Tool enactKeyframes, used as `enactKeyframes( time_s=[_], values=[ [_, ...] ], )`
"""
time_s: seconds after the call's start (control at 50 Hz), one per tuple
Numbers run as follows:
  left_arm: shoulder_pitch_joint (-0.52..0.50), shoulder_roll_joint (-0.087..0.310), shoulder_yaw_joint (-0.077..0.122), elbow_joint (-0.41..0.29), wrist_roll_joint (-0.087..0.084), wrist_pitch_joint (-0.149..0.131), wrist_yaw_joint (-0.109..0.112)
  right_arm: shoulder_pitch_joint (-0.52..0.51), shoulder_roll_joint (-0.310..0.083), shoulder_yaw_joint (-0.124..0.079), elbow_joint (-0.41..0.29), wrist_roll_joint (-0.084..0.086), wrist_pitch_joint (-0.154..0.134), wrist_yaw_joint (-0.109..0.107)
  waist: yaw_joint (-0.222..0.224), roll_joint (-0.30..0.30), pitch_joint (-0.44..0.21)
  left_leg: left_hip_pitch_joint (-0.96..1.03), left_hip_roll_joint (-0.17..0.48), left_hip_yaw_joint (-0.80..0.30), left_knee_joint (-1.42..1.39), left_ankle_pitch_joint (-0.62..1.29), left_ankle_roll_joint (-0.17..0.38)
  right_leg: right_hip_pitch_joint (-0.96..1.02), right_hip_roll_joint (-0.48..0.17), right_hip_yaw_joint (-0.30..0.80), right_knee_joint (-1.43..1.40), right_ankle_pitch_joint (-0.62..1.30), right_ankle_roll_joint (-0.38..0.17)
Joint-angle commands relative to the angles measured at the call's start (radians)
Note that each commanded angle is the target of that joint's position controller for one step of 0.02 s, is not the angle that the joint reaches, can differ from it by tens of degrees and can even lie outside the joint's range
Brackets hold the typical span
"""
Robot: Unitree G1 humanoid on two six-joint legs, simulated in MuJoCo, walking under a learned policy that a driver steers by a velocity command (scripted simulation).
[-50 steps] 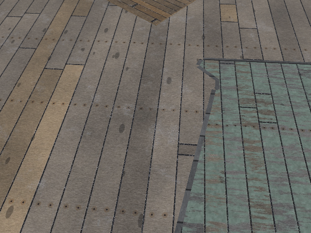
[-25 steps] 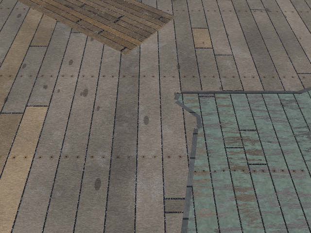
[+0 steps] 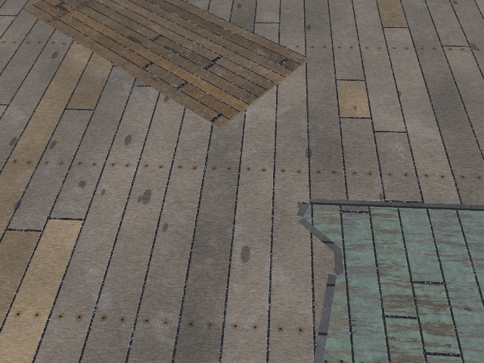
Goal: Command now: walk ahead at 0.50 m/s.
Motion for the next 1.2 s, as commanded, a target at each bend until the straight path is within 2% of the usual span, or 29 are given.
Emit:
enactKeyframes(
  time_s=[0.02,0.1,0.16,0.2,0.24,0.26,0.28,0.3,0.32,0.34,0.36,0.4,0.46,0.58,0.68,0.74,0.78,0.8,0.82,0.84,0.86,0.9,0.92,0.96,0.98,1.04,1.06,1.08,1.2],
  values=[
    [-0.037,0.160,0.035,-0.054,-0.008,-0.014,0.014,-0.049,-0.035,-0.005,-0.059,-0.002,-0.013,0.007,-0.017,-0.094,0.025,0.010,-0.002,0.007,-0.167,0.167,-0.008,-0.019,-0.239,0.130,-0.153,0.204,-0.148],
    [0.040,0.181,0.040,-0.011,-0.019,-0.001,0.019,-0.173,-0.026,0.004,-0.095,0.010,-0.022,0.025,0.030,-0.094,0.056,0.030,-0.034,0.030,-0.319,0.219,0.000,0.058,-0.266,0.117,-0.137,0.163,-0.141],
    [0.058,0.190,0.047,0.013,-0.025,0.016,0.024,-0.214,-0.042,0.003,-0.121,0.013,-0.030,0.041,0.026,-0.104,0.069,0.015,-0.045,0.020,-0.380,0.143,0.031,0.160,-0.314,0.134,-0.085,0.208,-0.127],
    [0.045,0.201,0.052,0.018,-0.026,0.026,0.028,-0.176,-0.066,-0.005,-0.115,0.011,-0.034,0.047,-0.007,-0.120,0.044,0.087,-0.068,0.038,-0.404,0.067,0.057,0.203,-0.326,0.135,-0.023,0.334,-0.108],
    [0.014,0.191,0.047,0.013,-0.025,0.036,0.032,0.041,-0.128,-0.040,-0.049,0.005,-0.035,0.038,-0.121,-0.111,-0.091,0.405,-0.124,0.091,-0.436,0.066,0.105,0.160,-0.258,0.077,0.229,0.593,-0.066],
    [0.022,0.147,0.027,-0.009,-0.006,0.036,0.034,0.220,-0.196,-0.063,-0.011,-0.005,-0.033,0.028,-0.184,-0.024,-0.239,0.710,0.018,-0.065,-0.393,0.101,0.163,-0.024,-0.201,0.032,0.516,0.395,-0.029],
    [0.144,0.023,-0.010,-0.024,-0.002,0.013,0.024,0.287,-0.282,-0.082,0.014,-0.006,-0.026,0.028,-0.128,0.242,-0.361,1.058,0.242,-0.539,-0.490,-0.105,0.331,-0.442,-0.011,0.026,0.881,-0.199,0.041],
    [0.095,0.107,0.007,-0.008,-0.021,-0.011,0.017,0.286,-0.181,-0.054,0.009,0.008,-0.025,0.029,-0.164,0.191,-0.374,1.064,0.253,-0.672,-0.590,-0.246,0.330,-0.571,-0.029,0.162,1.016,-0.413,0.034],
    [0.003,0.168,0.024,-0.039,-0.047,-0.027,0.011,0.208,-0.143,-0.039,-0.004,0.007,-0.027,0.026,-0.158,0.135,-0.220,0.946,0.222,-0.535,-0.608,-0.239,0.284,-0.647,-0.082,0.160,1.047,-0.349,0.016],
    [-0.058,0.162,0.022,-0.053,-0.047,-0.032,0.014,0.141,-0.122,-0.032,-0.018,0.000,-0.027,0.023,-0.134,0.054,-0.142,0.813,0.185,-0.421,-0.626,-0.164,0.258,-0.628,-0.134,0.132,1.008,-0.259,0.011],
    [-0.092,0.152,0.025,-0.058,-0.029,-0.029,0.019,0.088,-0.090,-0.023,-0.022,-0.008,-0.028,0.026,-0.107,0.003,-0.067,0.684,0.146,-0.335,-0.663,-0.073,0.242,-0.595,-0.164,0.119,0.940,-0.196,0.014],
    [-0.049,0.126,0.028,-0.048,-0.020,-0.008,0.019,0.053,-0.072,-0.017,-0.022,-0.017,-0.038,0.029,-0.053,0.047,-0.052,0.562,0.120,-0.260,-0.711,0.046,0.244,-0.486,-0.199,0.131,0.872,-0.140,0.024],
    [-0.075,0.087,0.022,-0.057,-0.012,0.018,0.025,0.067,-0.106,-0.025,0.002,-0.008,-0.049,0.024,-0.034,0.032,-0.010,0.497,0.112,-0.172,-0.773,0.116,0.258,-0.503,-0.210,0.115,0.761,-0.068,0.049],
    [-0.275,0.059,0.010,-0.109,-0.010,0.007,0.010,0.147,-0.130,-0.029,0.053,0.004,-0.037,0.004,-0.094,0.007,0.036,0.524,0.051,-0.026,-0.799,0.146,0.208,-0.495,-0.171,0.070,0.400,0.245,0.068],
    [-0.398,0.069,0.007,-0.158,-0.021,-0.002,-0.012,0.224,-0.140,-0.034,0.108,0.014,-0.016,0.000,-0.128,0.014,0.070,0.668,0.109,-0.032,-0.746,0.148,0.195,-0.513,-0.143,0.068,0.269,0.219,0.042],
    [-0.359,0.103,0.017,-0.159,-0.020,-0.010,-0.023,0.208,-0.159,-0.042,0.119,0.017,-0.001,-0.007,-0.086,0.039,0.042,0.743,0.139,-0.040,-0.657,0.311,0.169,-0.434,-0.116,0.052,0.231,0.109,0.002],
    [-0.127,0.168,0.054,-0.088,-0.014,-0.011,-0.015,0.179,-0.144,-0.035,0.113,0.015,0.010,-0.010,0.031,0.029,-0.100,0.690,0.067,0.021,-0.393,0.558,0.126,-0.100,-0.063,0.002,0.204,0.114,-0.047],
    [0.056,0.239,0.076,-0.049,-0.003,-0.008,-0.005,0.188,-0.104,-0.016,0.088,-0.005,0.010,-0.013,0.091,-0.072,-0.249,0.491,0.006,0.067,-0.092,0.325,0.089,0.209,-0.225,0.183,0.242,0.146,-0.110],
    [0.112,0.314,0.092,-0.025,-0.005,-0.002,-0.007,0.312,0.027,0.022,0.080,-0.006,-0.014,-0.001,0.027,-0.339,-0.365,0.079,-0.188,0.060,0.256,-0.330,0.021,0.539,-0.442,0.665,0.130,-0.057,-0.281],
    [0.107,0.211,0.064,-0.031,-0.018,-0.001,-0.008,0.255,-0.074,0.001,0.094,0.016,-0.037,0.006,0.067,-0.256,-0.358,-0.044,-0.153,-0.075,0.385,-0.464,0.033,0.531,-0.437,0.762,0.044,-0.212,-0.270],
    [0.022,0.171,0.050,-0.047,-0.016,-0.004,-0.004,0.159,-0.128,-0.014,0.064,0.041,-0.053,0.011,0.059,-0.208,-0.206,-0.115,-0.100,-0.064,0.406,-0.388,0.051,0.407,-0.405,0.618,0.024,-0.198,-0.222],
    [-0.098,0.119,0.034,-0.067,0.001,-0.007,-0.004,0.071,-0.113,-0.018,0.050,0.021,-0.054,0.001,0.006,-0.085,-0.060,-0.049,-0.017,-0.027,0.298,-0.232,0.053,0.140,-0.329,0.423,-0.034,-0.026,-0.178],
    [-0.108,0.099,0.026,-0.067,0.012,-0.013,-0.008,0.083,-0.106,-0.021,0.054,0.011,-0.046,0.001,-0.022,-0.120,-0.043,0.029,0.005,-0.036,0.260,-0.200,0.055,0.055,-0.303,0.354,-0.042,0.140,-0.162],
    [-0.119,0.084,0.025,-0.057,0.005,-0.019,-0.011,0.114,-0.066,-0.019,0.067,0.009,-0.019,-0.003,-0.054,-0.104,-0.044,0.074,0.019,-0.030,0.209,-0.160,0.048,0.000,-0.271,0.299,-0.102,0.115,-0.163],
    [-0.118,0.130,0.034,-0.049,0.004,-0.023,-0.006,0.115,-0.047,-0.015,0.060,0.011,-0.010,-0.004,-0.071,-0.137,-0.033,0.064,0.022,-0.027,0.172,-0.136,0.034,-0.029,-0.299,0.288,-0.124,0.128,-0.187],
    [-0.075,0.151,0.041,-0.026,-0.001,-0.021,0.009,0.008,-0.049,-0.014,0.030,-0.002,-0.006,-0.004,-0.046,-0.081,0.016,-0.005,0.029,-0.020,-0.001,0.004,0.000,-0.022,-0.283,0.224,-0.163,0.148,-0.185],
    [-0.055,0.124,0.034,-0.018,-0.003,-0.018,0.013,-0.020,-0.060,-0.021,0.027,-0.005,-0.003,-0.005,-0.035,-0.063,0.016,-0.037,0.015,-0.011,-0.022,0.072,0.004,0.019,-0.251,0.193,-0.165,0.164,-0.158],
    [-0.053,0.165,0.041,-0.013,-0.002,-0.016,0.016,-0.037,-0.030,-0.010,0.017,0.000,-0.007,0.001,-0.037,-0.117,0.023,-0.017,0.020,-0.013,-0.104,0.116,0.000,-0.003,-0.270,0.175,-0.166,0.182,-0.163],
    [0.070,0.151,0.039,0.050,-0.021,0.002,0.024,-0.235,-0.027,0.003,-0.035,0.009,-0.024,0.029,0.036,-0.080,0.072,0.017,-0.045,0.041,-0.352,0.205,0.010,0.113,-0.262,0.101,-0.135,0.196,-0.132]
  ],
)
